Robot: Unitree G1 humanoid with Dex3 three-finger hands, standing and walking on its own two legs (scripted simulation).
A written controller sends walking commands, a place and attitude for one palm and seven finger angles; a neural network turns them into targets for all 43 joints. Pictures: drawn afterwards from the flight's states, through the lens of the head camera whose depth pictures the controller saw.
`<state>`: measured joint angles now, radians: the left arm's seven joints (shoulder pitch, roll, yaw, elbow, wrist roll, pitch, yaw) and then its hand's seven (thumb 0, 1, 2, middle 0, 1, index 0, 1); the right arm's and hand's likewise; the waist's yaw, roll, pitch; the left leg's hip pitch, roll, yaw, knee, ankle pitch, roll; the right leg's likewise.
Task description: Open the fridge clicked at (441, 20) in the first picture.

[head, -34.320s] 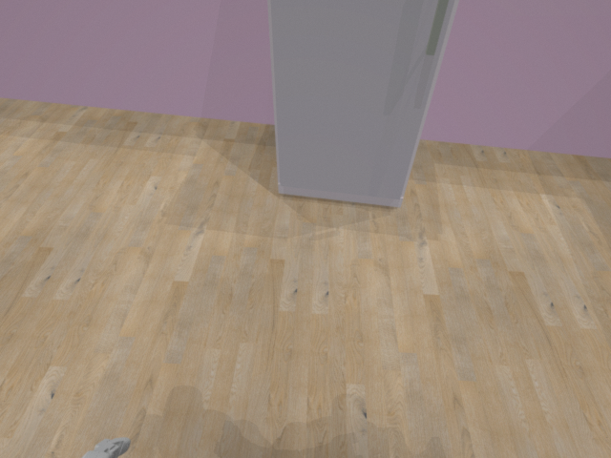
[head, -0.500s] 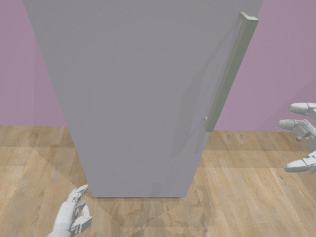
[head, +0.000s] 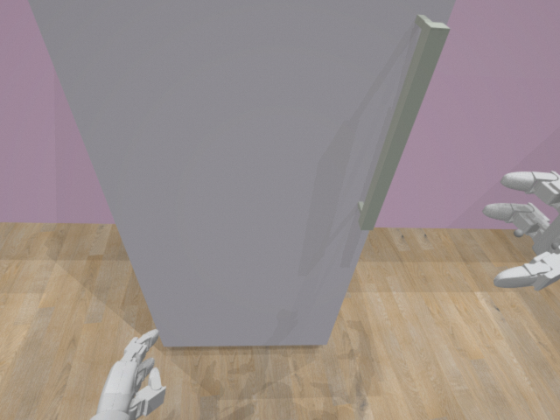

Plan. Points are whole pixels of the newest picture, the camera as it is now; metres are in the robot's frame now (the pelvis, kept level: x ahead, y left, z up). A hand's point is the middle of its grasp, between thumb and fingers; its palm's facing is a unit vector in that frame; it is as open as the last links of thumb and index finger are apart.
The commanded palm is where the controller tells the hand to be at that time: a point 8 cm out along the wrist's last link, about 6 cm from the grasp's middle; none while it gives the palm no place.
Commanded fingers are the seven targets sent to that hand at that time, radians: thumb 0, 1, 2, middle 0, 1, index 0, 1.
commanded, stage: move the hooked fingers beside the handle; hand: right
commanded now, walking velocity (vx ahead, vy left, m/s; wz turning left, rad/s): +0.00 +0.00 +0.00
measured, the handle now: (389, 140) +0.51 -0.17 +0.18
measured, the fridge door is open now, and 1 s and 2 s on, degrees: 0 0 0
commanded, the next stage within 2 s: none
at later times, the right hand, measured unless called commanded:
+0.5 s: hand (484, 202) +0.35 -0.26 +0.19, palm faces +0.04 +1.00 -0.05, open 13.9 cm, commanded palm +0.33 -0.30 +0.20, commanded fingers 0.00 0.50 -0.30 0.30 1.20 0.30 1.20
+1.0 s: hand (459, 179) +0.40 -0.24 +0.19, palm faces +0.04 +1.00 -0.03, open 13.9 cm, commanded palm +0.38 -0.29 +0.19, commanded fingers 0.00 0.50 -0.30 0.30 1.20 0.30 1.20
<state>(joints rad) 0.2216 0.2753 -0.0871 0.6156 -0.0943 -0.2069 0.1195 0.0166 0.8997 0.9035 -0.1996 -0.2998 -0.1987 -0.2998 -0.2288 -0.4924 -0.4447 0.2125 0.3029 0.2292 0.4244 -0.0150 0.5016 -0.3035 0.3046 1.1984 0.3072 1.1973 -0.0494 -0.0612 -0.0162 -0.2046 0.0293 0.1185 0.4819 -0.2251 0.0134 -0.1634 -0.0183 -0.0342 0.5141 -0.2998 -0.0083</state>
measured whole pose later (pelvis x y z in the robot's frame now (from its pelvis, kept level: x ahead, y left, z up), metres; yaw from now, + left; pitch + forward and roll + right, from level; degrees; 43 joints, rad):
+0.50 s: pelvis +0.01 -0.01 +0.00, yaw +1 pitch -1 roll +0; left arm 0.25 0.27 -0.08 0.61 -0.09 -0.17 0.11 0.02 0.90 0.90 -0.20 -0.30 -0.20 -0.30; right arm -0.34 -0.46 -0.41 0.30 0.27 0.21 0.37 -0.02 0.50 -0.30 0.30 1.20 0.31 1.20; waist -0.02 -0.05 -0.03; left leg -0.23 0.03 0.09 0.46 -0.22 0.00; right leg -0.17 -0.01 -0.06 0.48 -0.30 -0.02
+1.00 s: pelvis +0.01 +0.00 +0.00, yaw +1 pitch +1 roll +0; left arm 0.27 0.28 -0.07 0.62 -0.09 -0.12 0.11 0.01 0.90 0.90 -0.20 -0.30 -0.20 -0.30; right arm -0.53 -0.49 -0.38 0.55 0.23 0.16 0.34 -0.01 0.50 -0.30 0.30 1.20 0.31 1.20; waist 0.01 -0.04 -0.04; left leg -0.25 0.02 0.09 0.45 -0.21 0.01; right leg -0.19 -0.02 -0.06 0.47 -0.29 -0.01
